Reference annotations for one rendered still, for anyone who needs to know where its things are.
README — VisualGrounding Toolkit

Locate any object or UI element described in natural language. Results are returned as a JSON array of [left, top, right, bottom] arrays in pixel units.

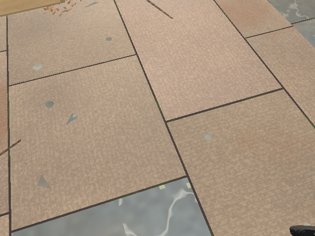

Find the right robot hand
[[289, 225, 315, 236]]

